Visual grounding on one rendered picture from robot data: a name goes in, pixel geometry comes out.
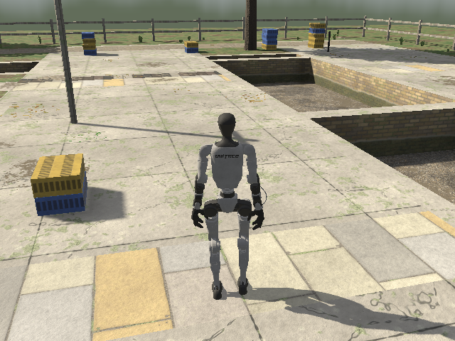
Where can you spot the right robot forearm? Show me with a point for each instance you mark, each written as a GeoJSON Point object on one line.
{"type": "Point", "coordinates": [256, 195]}

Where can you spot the right robot hand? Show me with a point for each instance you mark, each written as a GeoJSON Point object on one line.
{"type": "Point", "coordinates": [259, 219]}

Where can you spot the robot right upper arm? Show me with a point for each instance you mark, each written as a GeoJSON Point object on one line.
{"type": "Point", "coordinates": [251, 159]}

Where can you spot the left robot thigh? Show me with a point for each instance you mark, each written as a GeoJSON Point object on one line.
{"type": "Point", "coordinates": [211, 211]}

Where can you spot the left robot hand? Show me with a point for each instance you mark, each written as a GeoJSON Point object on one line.
{"type": "Point", "coordinates": [196, 218]}

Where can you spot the robot thigh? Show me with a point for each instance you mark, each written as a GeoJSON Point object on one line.
{"type": "Point", "coordinates": [244, 207]}
{"type": "Point", "coordinates": [211, 211]}

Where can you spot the robot left upper arm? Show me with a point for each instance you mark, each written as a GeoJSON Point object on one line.
{"type": "Point", "coordinates": [203, 163]}

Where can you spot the right robot thigh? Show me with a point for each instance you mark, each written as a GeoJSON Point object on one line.
{"type": "Point", "coordinates": [244, 207]}

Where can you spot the left robot forearm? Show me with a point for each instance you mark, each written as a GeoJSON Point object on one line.
{"type": "Point", "coordinates": [198, 194]}

